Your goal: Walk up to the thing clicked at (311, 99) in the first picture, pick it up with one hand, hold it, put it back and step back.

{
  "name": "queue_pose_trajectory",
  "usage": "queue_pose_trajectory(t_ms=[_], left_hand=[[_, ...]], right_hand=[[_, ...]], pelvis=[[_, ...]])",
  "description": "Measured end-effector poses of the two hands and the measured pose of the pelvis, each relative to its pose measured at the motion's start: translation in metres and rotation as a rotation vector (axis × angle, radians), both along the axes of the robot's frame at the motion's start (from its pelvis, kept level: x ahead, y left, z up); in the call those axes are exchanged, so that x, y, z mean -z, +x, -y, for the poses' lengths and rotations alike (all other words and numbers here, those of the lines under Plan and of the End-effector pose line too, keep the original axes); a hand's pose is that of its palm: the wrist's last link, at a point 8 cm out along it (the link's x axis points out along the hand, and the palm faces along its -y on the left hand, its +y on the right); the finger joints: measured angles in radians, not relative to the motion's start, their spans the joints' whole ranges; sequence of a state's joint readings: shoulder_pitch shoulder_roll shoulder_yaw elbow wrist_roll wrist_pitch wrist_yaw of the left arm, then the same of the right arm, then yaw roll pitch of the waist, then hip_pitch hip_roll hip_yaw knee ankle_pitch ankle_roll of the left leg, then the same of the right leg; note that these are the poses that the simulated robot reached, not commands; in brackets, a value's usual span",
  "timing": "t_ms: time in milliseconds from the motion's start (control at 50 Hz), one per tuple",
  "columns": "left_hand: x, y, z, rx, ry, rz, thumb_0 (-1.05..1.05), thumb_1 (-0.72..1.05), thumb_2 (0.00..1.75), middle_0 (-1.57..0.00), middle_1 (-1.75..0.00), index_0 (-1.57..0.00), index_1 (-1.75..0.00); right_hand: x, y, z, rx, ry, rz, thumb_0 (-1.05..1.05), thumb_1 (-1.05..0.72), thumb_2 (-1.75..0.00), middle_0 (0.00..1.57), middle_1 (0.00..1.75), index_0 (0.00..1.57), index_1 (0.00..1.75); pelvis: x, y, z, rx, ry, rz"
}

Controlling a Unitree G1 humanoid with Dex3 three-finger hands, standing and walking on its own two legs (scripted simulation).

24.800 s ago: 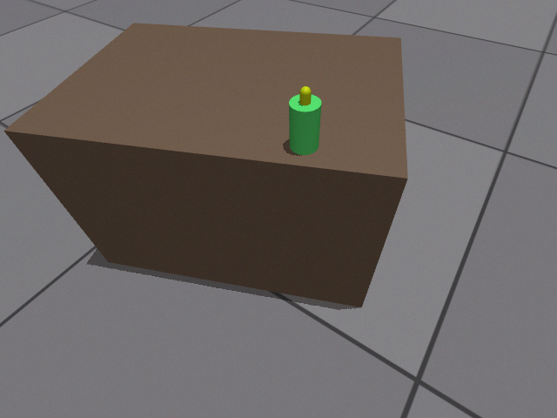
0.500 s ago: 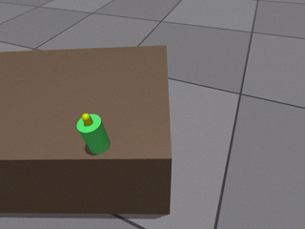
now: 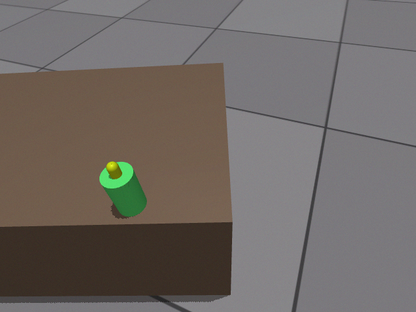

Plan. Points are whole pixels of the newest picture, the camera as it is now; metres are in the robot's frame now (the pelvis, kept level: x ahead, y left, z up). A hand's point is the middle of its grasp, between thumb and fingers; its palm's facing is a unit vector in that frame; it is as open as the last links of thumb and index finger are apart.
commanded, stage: home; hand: left
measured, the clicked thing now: (122, 185) +0.39 +0.24 +0.00
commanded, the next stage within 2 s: stand in 0.52 s
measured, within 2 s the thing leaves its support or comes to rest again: neither
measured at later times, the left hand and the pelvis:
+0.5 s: hand out of the picture +0.07 +0.25 -0.16, palm faces -0.03 -0.93 -0.36, open 17.4 cm; pelvis +0.00 +0.00 +0.00, yaw +0 degrees
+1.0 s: hand out of the picture +0.07 +0.25 -0.15, palm faces -0.04 -0.93 -0.36, open 10.8 cm; pelvis +0.00 +0.00 +0.00, yaw +0 degrees
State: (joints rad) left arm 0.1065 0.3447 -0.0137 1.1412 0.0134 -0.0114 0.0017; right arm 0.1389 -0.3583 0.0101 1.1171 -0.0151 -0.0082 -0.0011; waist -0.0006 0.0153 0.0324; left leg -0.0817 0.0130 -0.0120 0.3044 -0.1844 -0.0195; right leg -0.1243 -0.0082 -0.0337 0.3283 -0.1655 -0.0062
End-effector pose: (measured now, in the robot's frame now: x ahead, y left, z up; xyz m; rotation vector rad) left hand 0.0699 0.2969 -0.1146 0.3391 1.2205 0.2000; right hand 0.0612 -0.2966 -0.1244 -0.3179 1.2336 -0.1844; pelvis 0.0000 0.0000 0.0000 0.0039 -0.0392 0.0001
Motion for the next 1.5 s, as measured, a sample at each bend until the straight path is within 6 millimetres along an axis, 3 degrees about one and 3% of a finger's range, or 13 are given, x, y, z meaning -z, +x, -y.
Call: queue_pose_trajectory(t_ms=[700, 820, 980, 1140, 1280, 1500], left_hand=[[0.002, -0.005, 0.001, 0.000, -0.001, -0.018, 0.00, -0.51, 0.09, -0.08, -0.08, -0.08, -0.08], [0.001, -0.003, 0.001, 0.002, 0.000, -0.010, 0.00, -0.29, 0.31, -0.15, -0.20, -0.15, -0.20], [0.002, -0.003, 0.002, 0.004, -0.003, -0.011, 0.00, 0.25, 0.72, -0.19, -0.28, -0.19, -0.28], [0.003, -0.005, 0.002, 0.002, -0.005, -0.027, 0.00, 0.72, 0.86, -0.20, -0.30, -0.20, -0.30], [0.003, -0.002, 0.002, 0.004, -0.005, -0.028, 0.01, 0.86, 0.89, -0.20, -0.30, -0.20, -0.30], [0.002, 0.005, 0.003, 0.010, -0.006, -0.009, 0.01, 0.90, 0.90, -0.20, -0.30, -0.20, -0.30]], right_hand=[[0.000, -0.005, 0.002, 0.015, 0.000, -0.014, 0.00, -0.90, -0.90, 0.21, 0.30, 0.21, 0.30], [-0.001, -0.005, 0.003, 0.016, -0.001, -0.010, 0.00, -0.90, -0.90, 0.21, 0.30, 0.21, 0.30], [-0.001, -0.007, 0.003, 0.018, -0.001, -0.013, 0.00, -0.90, -0.90, 0.21, 0.30, 0.21, 0.30], [-0.001, -0.010, 0.003, 0.023, -0.002, -0.029, 0.00, -0.90, -0.90, 0.21, 0.30, 0.21, 0.30], [-0.001, -0.008, 0.004, 0.025, -0.003, -0.028, 0.00, -0.90, -0.90, 0.21, 0.30, 0.21, 0.30], [-0.002, 0.000, 0.003, 0.022, -0.002, -0.008, 0.00, -0.90, -0.90, 0.21, 0.30, 0.21, 0.30]], pelvis=[[0.000, 0.001, 0.002, 0.006, 0.000, 0.001], [0.000, 0.000, 0.002, 0.006, 0.000, 0.002], [0.000, 0.000, 0.003, 0.007, 0.000, 0.001], [0.000, 0.001, 0.003, 0.008, -0.001, -0.003], [0.000, 0.003, 0.003, 0.009, 0.000, -0.003], [0.000, 0.005, 0.003, 0.010, -0.001, -0.002]])
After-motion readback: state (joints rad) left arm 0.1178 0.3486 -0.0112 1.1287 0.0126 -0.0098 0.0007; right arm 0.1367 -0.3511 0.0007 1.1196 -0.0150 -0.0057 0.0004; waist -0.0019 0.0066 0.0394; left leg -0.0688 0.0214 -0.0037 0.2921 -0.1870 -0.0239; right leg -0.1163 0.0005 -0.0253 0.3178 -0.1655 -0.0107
